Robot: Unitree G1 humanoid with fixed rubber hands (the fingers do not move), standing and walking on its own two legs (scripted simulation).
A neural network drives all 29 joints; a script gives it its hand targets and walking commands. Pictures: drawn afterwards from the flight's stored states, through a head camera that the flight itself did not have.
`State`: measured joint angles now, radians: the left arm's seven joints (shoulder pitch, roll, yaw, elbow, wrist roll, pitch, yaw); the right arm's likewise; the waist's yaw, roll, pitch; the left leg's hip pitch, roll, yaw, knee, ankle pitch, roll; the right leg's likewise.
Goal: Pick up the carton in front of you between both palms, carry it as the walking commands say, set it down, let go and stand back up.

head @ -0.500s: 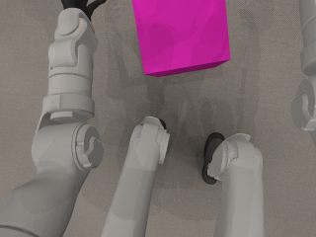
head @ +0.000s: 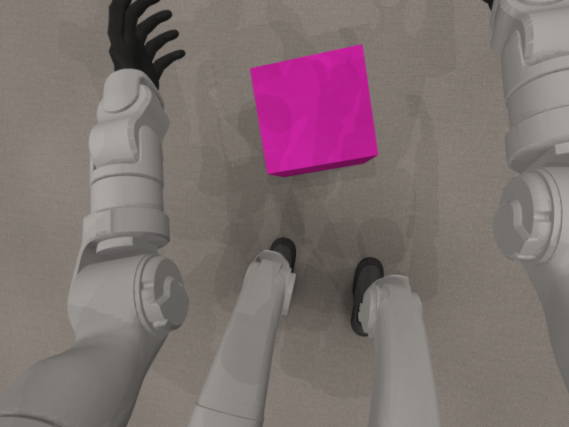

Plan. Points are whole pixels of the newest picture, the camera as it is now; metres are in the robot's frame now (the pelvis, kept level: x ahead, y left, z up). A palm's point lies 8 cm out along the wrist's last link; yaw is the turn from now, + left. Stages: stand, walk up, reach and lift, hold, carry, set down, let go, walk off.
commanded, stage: let go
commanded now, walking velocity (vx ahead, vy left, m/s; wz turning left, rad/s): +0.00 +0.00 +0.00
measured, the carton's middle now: (315, 123) +0.51 +0.09 -0.49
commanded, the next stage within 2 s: stand in 1.50 s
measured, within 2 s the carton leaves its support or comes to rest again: neither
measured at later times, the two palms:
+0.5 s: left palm (60, 161) +0.36 +0.26 +0.02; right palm out of the picture +0.43 -0.15 +0.00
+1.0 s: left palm (16, 318) +0.26 +0.22 +0.09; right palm out of the picture +0.29 -0.23 +0.08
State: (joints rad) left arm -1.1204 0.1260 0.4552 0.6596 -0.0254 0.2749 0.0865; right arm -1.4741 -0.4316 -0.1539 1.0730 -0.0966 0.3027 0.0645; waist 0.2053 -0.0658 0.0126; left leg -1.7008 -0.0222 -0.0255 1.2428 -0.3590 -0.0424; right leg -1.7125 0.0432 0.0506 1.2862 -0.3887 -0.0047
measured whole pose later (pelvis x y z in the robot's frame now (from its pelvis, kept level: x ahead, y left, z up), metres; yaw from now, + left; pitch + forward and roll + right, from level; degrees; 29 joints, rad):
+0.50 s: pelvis +0.05 +0.02 +0.11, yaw -3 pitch +29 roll +0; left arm -0.36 0.19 0.16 0.53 0.02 0.11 -0.15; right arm -0.52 -0.11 -0.23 0.60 -0.14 0.14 -0.11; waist 0.13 0.01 -0.02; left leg -1.02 -0.01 -0.01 0.80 -0.29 0.00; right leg -1.01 0.03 0.08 0.80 -0.29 0.02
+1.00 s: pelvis +0.10 -0.01 +0.16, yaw +0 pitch +4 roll +1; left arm 0.20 0.21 0.02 0.43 -0.01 0.04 -0.09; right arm 0.14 -0.19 -0.08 0.51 -0.01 0.03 0.01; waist 0.04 0.01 0.04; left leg -0.27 0.00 -0.06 0.44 -0.25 -0.03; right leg -0.27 0.03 0.03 0.47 -0.28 -0.02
